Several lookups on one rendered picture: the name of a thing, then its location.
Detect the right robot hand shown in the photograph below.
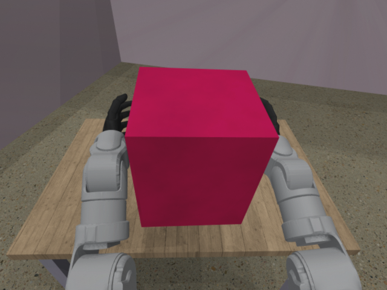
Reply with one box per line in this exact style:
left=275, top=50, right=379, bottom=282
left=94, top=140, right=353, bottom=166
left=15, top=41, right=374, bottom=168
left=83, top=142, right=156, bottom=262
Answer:
left=260, top=97, right=280, bottom=135

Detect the table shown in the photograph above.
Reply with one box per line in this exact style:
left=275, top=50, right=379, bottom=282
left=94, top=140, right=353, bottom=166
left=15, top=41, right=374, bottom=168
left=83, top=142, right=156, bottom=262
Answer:
left=6, top=118, right=361, bottom=290

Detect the carton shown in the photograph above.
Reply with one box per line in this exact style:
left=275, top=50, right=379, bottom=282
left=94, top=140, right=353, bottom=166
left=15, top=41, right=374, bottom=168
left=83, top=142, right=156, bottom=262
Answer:
left=125, top=67, right=279, bottom=227

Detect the robot left upper arm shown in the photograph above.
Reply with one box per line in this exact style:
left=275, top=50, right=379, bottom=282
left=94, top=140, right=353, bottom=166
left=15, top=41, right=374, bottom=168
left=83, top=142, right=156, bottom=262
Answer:
left=67, top=253, right=137, bottom=290

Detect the right robot forearm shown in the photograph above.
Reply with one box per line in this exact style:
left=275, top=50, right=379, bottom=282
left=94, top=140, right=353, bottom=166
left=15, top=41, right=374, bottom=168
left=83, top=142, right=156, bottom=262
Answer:
left=264, top=135, right=362, bottom=290

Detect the left robot forearm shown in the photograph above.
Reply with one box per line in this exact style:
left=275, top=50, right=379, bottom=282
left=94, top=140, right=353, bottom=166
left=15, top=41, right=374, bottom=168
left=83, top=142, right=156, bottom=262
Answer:
left=65, top=130, right=129, bottom=290

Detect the left robot hand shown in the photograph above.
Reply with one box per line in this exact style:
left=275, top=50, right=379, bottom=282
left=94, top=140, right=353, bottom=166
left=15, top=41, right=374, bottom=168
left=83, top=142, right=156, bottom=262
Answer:
left=103, top=94, right=132, bottom=135

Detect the robot right upper arm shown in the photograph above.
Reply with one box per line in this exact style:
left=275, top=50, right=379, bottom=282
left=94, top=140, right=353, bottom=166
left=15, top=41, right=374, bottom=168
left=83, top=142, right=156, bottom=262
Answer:
left=286, top=247, right=361, bottom=290

